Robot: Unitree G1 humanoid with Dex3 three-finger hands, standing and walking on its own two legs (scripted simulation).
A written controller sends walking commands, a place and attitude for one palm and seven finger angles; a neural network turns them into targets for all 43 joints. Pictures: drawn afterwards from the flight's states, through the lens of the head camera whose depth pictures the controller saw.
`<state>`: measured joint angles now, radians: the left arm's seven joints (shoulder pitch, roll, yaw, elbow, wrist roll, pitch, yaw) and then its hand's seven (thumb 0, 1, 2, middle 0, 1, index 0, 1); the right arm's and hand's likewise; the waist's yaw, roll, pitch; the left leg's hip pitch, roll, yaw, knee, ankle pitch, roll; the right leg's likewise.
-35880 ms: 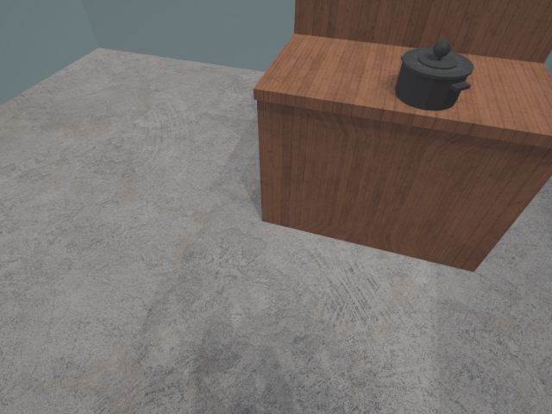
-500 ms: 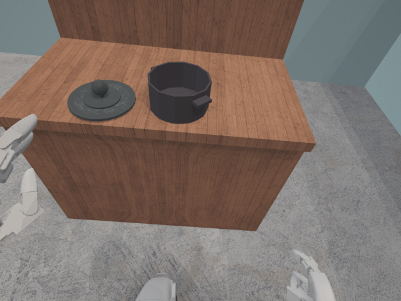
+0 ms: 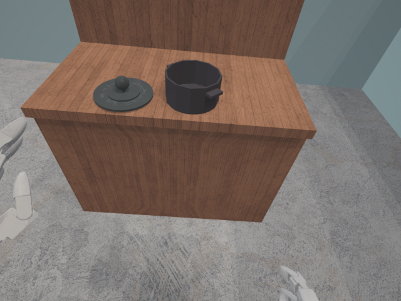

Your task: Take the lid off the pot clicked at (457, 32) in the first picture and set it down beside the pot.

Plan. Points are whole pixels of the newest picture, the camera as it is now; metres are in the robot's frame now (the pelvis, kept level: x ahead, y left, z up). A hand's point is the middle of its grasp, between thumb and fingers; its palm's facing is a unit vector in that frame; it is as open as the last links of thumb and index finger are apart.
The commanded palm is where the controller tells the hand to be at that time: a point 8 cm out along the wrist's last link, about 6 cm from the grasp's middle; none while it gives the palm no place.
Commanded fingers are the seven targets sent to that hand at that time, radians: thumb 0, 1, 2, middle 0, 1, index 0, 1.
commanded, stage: stop stepping back and stand still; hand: left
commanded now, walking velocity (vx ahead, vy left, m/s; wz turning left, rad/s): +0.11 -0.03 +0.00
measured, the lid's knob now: (122, 82) +0.77 +0.30 +0.02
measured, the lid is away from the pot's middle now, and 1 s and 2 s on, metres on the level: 0.24 0.24 0.24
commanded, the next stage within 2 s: let the arm hang, fingers relaxed in 1.16 s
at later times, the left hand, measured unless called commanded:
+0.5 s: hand out of the picture +0.11 +0.15 -0.15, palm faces -0.02 -1.00 +0.00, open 7.3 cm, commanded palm none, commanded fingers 0.00 0.90 0.90 -0.20 -0.30 -0.20 -0.30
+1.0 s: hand out of the picture +0.13 +0.17 -0.16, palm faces +0.10 -0.97 -0.21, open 7.4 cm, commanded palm none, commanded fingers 0.00 0.90 0.90 -0.20 -0.30 -0.20 -0.30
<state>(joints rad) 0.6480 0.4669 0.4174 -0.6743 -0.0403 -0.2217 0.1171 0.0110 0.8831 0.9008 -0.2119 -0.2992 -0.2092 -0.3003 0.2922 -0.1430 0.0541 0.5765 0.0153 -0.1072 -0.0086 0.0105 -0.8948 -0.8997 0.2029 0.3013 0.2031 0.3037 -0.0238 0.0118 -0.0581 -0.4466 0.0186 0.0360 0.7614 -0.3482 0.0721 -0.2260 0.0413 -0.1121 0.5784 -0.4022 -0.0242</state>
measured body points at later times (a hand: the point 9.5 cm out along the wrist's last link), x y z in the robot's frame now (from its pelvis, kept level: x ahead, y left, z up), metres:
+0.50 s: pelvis +0.01 +0.02 +0.02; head +0.06 +0.08 +0.46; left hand +0.11 +0.21 -0.15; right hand +0.01 -0.22 -0.10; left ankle +0.00 +0.11 -0.72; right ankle +0.05 -0.13 -0.65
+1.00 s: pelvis +0.08 -0.02 +0.01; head +0.10 -0.01 +0.46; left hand +0.13 +0.22 -0.14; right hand +0.10 -0.24 -0.14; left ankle +0.00 +0.11 -0.72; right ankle +0.05 -0.14 -0.72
